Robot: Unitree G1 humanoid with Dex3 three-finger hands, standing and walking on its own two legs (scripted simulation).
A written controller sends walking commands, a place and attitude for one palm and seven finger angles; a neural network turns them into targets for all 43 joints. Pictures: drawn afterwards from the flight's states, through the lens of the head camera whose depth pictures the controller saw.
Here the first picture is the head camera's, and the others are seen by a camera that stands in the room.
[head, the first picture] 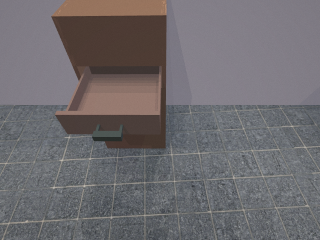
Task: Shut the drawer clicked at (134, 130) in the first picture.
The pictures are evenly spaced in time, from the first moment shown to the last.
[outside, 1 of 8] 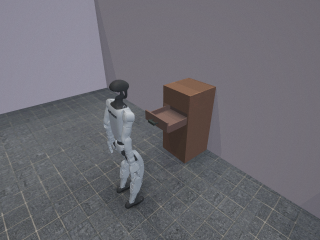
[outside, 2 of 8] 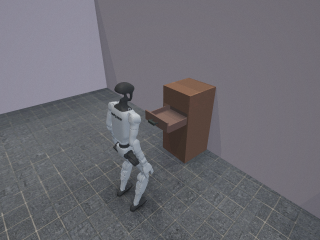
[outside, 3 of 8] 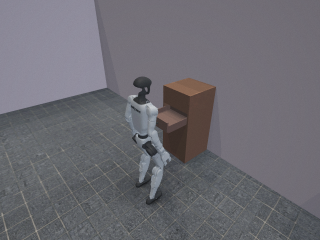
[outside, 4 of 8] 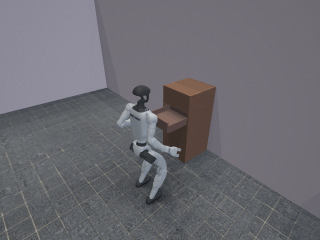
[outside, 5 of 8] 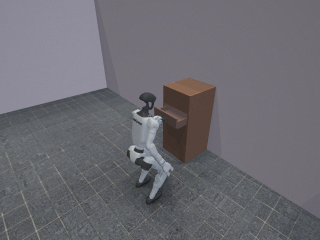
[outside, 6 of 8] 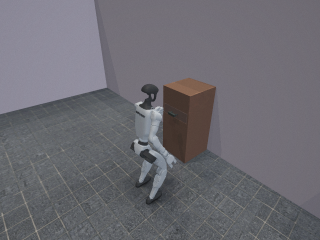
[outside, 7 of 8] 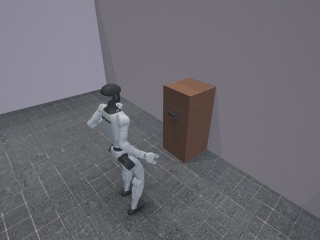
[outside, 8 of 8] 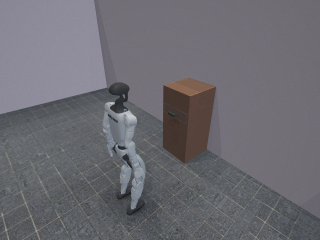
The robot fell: no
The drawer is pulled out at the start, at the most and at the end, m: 0.30 0.30 0.00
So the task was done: yes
